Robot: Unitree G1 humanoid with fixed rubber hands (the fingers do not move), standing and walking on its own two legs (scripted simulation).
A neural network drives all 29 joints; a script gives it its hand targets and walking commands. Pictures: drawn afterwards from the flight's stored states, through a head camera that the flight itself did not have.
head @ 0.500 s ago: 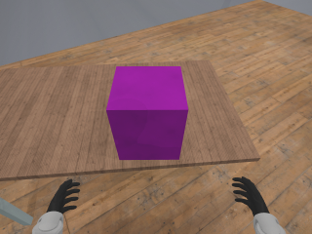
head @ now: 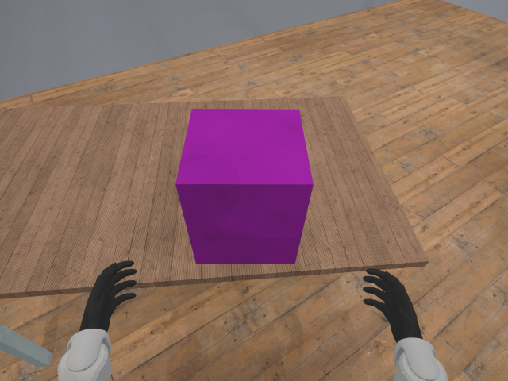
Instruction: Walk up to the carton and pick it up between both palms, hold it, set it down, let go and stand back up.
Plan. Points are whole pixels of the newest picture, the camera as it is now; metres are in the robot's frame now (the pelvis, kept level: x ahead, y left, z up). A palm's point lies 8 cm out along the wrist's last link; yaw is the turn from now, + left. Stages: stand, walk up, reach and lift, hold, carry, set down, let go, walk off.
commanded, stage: reach and lift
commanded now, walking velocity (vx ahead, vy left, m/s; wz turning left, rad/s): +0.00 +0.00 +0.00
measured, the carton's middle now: (245, 189) +0.46 +0.02 +0.00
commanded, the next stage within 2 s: none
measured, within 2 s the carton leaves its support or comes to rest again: neither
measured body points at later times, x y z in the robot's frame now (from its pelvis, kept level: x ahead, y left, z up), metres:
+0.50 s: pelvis +0.00 +0.00 +0.00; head +0.00 +0.00 +0.45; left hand +0.29 +0.22 +0.02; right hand +0.29 -0.21 +0.01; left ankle -0.02 +0.14 -0.74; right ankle +0.02 -0.14 -0.74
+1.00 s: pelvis -0.01 +0.01 +0.00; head -0.03 +0.01 +0.45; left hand +0.35 +0.21 +0.08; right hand +0.36 -0.20 +0.09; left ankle -0.02 +0.14 -0.74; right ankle +0.02 -0.14 -0.74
